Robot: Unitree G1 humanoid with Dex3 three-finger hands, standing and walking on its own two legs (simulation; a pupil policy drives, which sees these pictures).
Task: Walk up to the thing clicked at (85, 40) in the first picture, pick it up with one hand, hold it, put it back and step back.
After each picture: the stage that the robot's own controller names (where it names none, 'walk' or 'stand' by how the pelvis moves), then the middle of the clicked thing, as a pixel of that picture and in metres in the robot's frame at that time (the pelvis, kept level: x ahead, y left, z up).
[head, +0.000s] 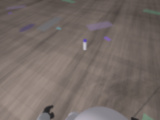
stand; (84, 44) +1.45 +0.13 -0.66
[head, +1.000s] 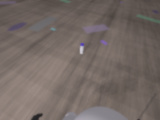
walk; (81, 48) +1.32 +0.13 -0.65
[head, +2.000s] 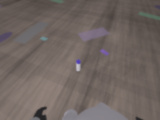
walk; (78, 65) +0.82 +0.16 -0.64
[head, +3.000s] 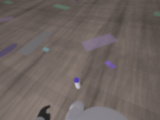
walk; (77, 83) +0.52 +0.23 -0.64
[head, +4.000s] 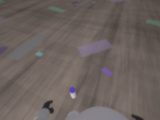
stand; (72, 93) +0.41 +0.22 -0.65
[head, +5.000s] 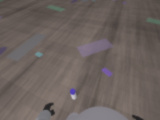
stand; (73, 94) +0.38 +0.21 -0.66
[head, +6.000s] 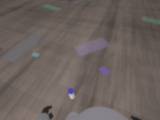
stand; (71, 93) +0.38 +0.23 -0.66
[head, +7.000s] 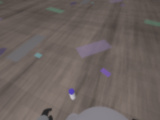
stand; (72, 94) +0.39 +0.23 -0.66
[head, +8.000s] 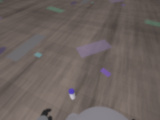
stand; (72, 94) +0.39 +0.22 -0.66
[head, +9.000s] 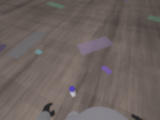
go down; (72, 91) +0.39 +0.22 -0.66
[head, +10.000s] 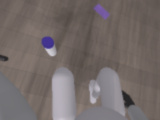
go down; (50, 48) +0.47 +0.27 -0.23
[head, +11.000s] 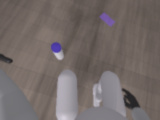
close in; (58, 52) +0.47 +0.26 -0.26
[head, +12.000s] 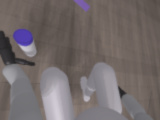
close in; (27, 45) +0.46 +0.30 -0.16
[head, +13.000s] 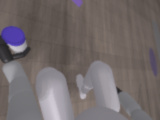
lift; (18, 44) +0.44 +0.31 -0.16
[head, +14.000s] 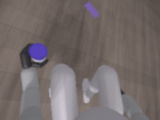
lift; (39, 56) +0.36 +0.29 -0.14
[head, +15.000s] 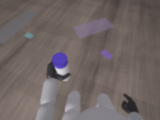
lift; (62, 69) +0.32 +0.18 +0.04
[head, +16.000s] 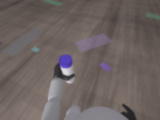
hold; (68, 71) +0.33 +0.16 +0.05
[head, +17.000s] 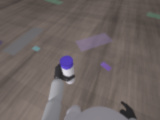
hold; (68, 71) +0.32 +0.16 +0.03
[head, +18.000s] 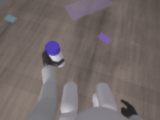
crouch; (57, 56) +0.42 +0.22 -0.03
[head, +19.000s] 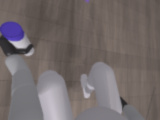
lower; (21, 42) +0.47 +0.30 -0.16
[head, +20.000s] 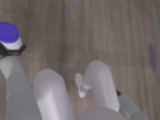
lower; (13, 42) +0.45 +0.31 -0.17
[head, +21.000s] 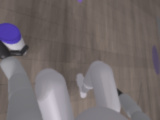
lower; (15, 43) +0.45 +0.32 -0.16
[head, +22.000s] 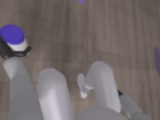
lower; (19, 44) +0.44 +0.31 -0.16
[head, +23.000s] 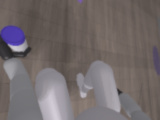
loosen; (19, 45) +0.44 +0.30 -0.16
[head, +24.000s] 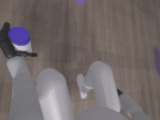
withdraw; (23, 45) +0.45 +0.29 -0.17
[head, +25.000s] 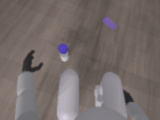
walk; (64, 53) +0.47 +0.24 -0.24
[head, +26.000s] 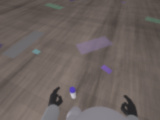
stand; (73, 93) +0.39 +0.19 -0.59
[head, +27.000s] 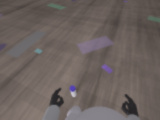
stand; (73, 91) +0.41 +0.20 -0.60
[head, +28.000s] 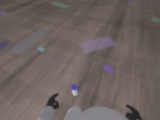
stand; (74, 90) +0.41 +0.19 -0.62
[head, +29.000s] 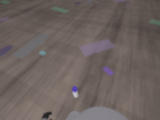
walk; (75, 92) +0.42 +0.20 -0.65
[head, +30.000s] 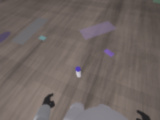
walk; (78, 72) +0.59 +0.18 -0.63
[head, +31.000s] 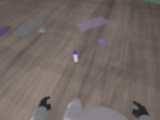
walk; (75, 56) +0.89 +0.27 -0.63
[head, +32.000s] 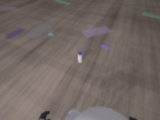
stand; (79, 57) +1.05 +0.21 -0.65
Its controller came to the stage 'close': yes
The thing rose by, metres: 0.69
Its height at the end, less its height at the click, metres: +0.00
